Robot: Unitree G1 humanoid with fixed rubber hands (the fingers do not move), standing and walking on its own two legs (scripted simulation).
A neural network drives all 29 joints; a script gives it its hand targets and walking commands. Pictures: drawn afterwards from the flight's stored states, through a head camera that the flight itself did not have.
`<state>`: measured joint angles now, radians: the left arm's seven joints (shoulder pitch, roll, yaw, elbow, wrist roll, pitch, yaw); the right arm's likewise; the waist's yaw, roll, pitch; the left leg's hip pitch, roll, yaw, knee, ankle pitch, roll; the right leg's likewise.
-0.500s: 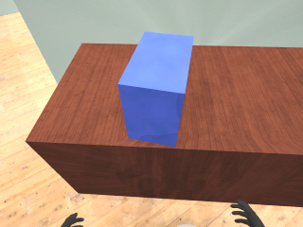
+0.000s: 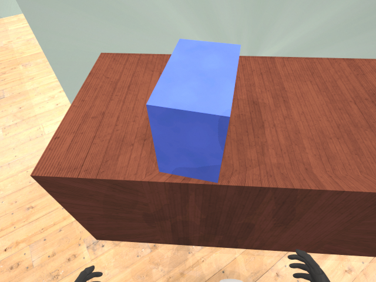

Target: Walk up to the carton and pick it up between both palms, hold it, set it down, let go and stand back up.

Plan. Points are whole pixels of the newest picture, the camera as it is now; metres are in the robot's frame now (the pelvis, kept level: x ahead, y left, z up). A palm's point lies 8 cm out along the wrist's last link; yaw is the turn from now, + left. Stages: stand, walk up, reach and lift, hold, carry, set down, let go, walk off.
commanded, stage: reach and lift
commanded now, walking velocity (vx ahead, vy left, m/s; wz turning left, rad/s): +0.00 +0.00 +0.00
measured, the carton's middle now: (198, 110) +0.55 -0.03 +0.02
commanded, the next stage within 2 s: none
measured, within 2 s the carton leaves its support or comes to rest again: neither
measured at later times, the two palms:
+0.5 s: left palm (78, 260) +0.18 +0.24 -0.06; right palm (300, 274) +0.15 -0.23 -0.08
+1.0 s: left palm (72, 255) +0.18 +0.25 -0.04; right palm (277, 262) +0.16 -0.17 -0.04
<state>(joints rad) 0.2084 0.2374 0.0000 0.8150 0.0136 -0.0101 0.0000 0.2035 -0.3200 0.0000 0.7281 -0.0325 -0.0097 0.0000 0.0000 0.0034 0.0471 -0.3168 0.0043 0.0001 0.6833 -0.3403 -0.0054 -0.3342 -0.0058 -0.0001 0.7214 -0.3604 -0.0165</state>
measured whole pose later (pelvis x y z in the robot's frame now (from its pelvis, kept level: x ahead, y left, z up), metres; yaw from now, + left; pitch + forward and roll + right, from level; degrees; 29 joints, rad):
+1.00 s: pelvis +0.01 +0.02 +0.02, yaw +0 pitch -6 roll +0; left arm 0.21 0.24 0.00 0.48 -0.10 0.04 -0.03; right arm 0.24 -0.01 -0.07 0.65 0.00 -0.28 -0.08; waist 0.00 -0.04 0.06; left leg -0.10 0.01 0.00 0.45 -0.25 -0.01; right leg -0.09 -0.01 0.00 0.42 -0.23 0.01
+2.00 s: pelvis +0.04 +0.03 +0.02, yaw +0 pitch -4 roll -1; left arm 0.21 0.24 -0.05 0.22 -0.26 -0.04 -0.04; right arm 0.31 0.04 0.03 0.25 0.08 -0.15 -0.22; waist 0.00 -0.04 0.06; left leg -0.11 0.01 0.00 0.48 -0.30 0.00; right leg -0.08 -0.01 0.00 0.41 -0.26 0.02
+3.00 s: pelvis +0.03 +0.02 +0.02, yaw +0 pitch -2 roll -1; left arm -0.44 0.25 -0.05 0.43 -0.21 0.34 -0.02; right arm -0.33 -0.08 -0.06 0.33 0.16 0.22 -0.26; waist -0.02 -0.04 0.06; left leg -0.15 0.01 0.00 0.44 -0.26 0.00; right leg -0.13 -0.01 0.00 0.39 -0.23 0.02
